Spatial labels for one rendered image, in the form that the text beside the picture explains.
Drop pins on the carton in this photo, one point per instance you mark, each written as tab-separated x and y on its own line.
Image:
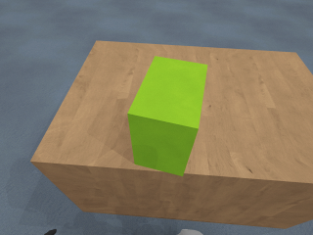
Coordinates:
164	118

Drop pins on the pedestal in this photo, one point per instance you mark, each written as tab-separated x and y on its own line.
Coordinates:
252	160

